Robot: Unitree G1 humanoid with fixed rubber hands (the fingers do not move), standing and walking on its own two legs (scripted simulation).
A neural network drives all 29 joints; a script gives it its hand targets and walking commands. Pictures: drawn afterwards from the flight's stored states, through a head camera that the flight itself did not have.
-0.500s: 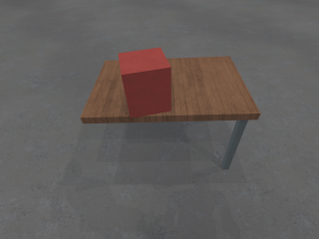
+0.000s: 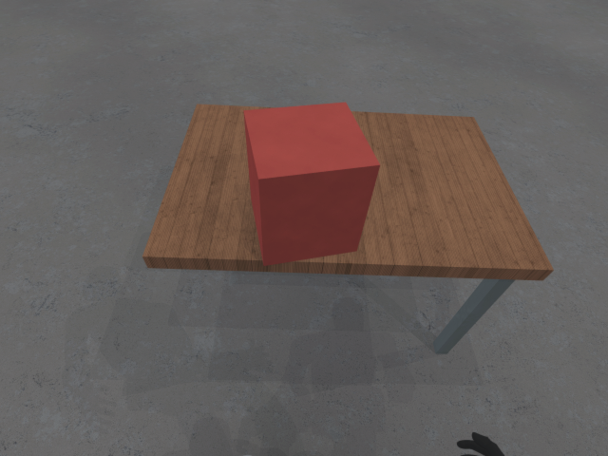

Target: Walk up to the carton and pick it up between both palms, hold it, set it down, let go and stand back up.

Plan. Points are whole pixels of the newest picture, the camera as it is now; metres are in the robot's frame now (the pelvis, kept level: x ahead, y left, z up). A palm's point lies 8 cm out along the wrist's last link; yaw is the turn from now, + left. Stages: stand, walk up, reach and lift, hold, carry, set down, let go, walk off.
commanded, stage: walk up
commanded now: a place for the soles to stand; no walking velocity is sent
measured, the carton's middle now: (304, 185) +0.63 +0.01 -0.06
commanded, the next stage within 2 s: none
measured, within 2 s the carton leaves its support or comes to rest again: neither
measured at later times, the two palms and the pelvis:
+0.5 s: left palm (150, 364) +0.27 +0.24 -0.08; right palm (489, 451) +0.16 -0.25 -0.12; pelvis +0.16 -0.01 +0.01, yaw -1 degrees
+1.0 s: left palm (122, 386) +0.25 +0.28 -0.12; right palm (469, 366) +0.27 -0.24 -0.08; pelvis +0.16 +0.02 +0.00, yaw +0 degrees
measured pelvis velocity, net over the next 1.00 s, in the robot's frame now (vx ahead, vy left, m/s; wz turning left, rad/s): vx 0.16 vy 0.02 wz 0.00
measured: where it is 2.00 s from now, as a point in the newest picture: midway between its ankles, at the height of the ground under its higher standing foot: outside the picture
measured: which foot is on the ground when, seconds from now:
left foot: down 0.00-0.40, up 0.42-0.72, down 0.74-1.00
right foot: up 0.00-0.34, down 0.36-0.78, up 0.80-1.00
